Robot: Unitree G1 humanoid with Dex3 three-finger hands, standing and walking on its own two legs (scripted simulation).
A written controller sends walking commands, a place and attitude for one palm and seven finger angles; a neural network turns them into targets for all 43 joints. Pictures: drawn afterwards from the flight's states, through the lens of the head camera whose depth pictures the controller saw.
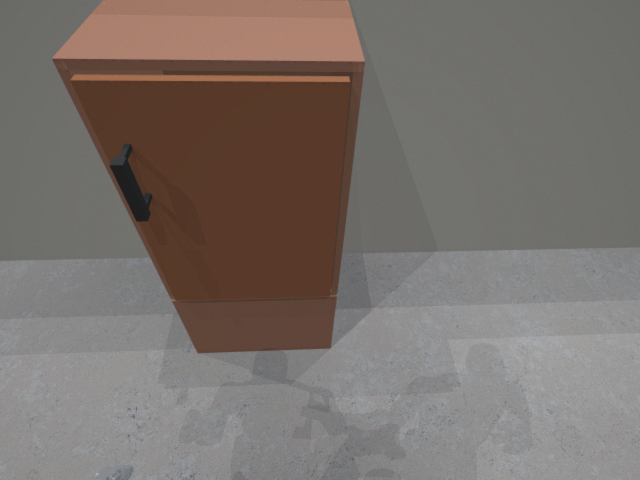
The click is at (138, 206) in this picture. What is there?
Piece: cupboard door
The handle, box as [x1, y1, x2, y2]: [109, 144, 151, 221]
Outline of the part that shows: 124,144 119,155 117,157 113,157 109,165 136,220 147,220 150,213 148,210 148,206 151,199 150,193 145,193 144,196 142,196 127,161 127,158 132,148 130,144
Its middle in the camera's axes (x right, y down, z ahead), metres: -0.32 -0.09 +0.66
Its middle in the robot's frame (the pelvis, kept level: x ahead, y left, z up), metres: +0.55 +0.35 +0.02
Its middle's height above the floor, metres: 0.79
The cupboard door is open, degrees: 0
